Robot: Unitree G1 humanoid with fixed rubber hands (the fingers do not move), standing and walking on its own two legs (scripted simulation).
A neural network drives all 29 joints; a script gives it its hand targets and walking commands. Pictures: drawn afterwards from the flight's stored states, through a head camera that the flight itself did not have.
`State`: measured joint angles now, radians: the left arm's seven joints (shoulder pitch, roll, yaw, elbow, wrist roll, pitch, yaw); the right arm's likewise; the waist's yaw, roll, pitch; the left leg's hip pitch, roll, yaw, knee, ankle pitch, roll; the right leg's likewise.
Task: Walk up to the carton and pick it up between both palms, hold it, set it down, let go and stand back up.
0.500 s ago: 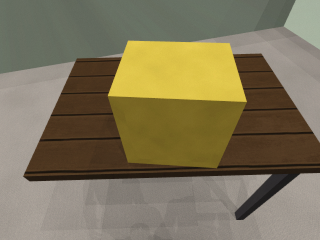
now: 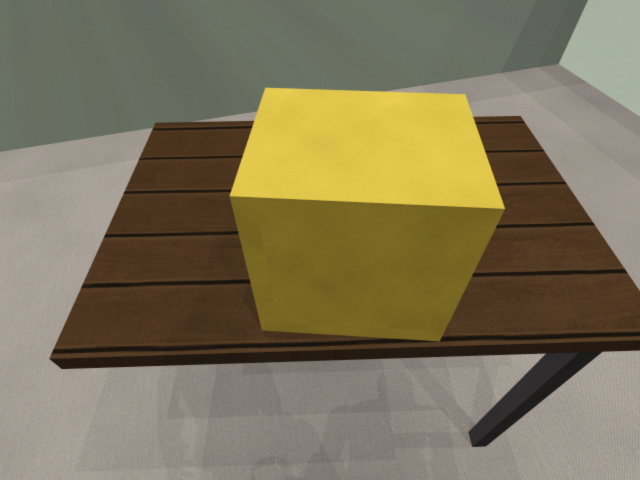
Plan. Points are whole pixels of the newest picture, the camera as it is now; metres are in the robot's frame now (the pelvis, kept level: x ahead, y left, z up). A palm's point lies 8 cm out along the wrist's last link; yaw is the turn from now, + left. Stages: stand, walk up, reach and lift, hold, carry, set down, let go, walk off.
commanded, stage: stand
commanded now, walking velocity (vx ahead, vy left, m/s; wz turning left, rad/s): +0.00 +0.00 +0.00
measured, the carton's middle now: (356, 220) +0.43 -0.03 +0.09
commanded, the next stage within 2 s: none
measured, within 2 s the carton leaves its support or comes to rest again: neither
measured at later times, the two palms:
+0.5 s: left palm out of the picture -0.03 +0.21 -0.15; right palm out of the picture -0.07 -0.22 -0.14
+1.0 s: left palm out of the picture -0.03 +0.21 -0.15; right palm out of the picture -0.09 -0.19 -0.14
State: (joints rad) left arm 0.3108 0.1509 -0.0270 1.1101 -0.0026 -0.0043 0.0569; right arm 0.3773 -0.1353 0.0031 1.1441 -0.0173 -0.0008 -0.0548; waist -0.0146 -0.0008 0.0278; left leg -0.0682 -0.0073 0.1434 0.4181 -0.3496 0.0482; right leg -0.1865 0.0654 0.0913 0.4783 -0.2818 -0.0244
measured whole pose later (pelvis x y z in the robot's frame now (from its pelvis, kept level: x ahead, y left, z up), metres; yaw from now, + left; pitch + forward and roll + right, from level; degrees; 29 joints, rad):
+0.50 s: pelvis -0.01 -0.01 +0.00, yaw +0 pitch +0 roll +0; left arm 0.32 0.14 -0.03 1.10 0.00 0.00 0.05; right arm 0.38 -0.14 0.00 1.15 -0.02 0.00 -0.05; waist -0.01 0.00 0.03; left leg -0.09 -0.01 0.15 0.42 -0.33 0.05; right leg -0.21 0.07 0.09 0.49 -0.26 -0.03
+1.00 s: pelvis -0.01 +0.00 +0.00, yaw +0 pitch +0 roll +0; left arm 0.32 0.13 -0.02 1.12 0.00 0.01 0.05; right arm 0.42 -0.10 0.03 1.14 -0.02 -0.01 -0.05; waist -0.01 -0.01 0.02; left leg -0.08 -0.02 0.15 0.41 -0.33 0.06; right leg -0.21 0.05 0.10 0.49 -0.27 -0.01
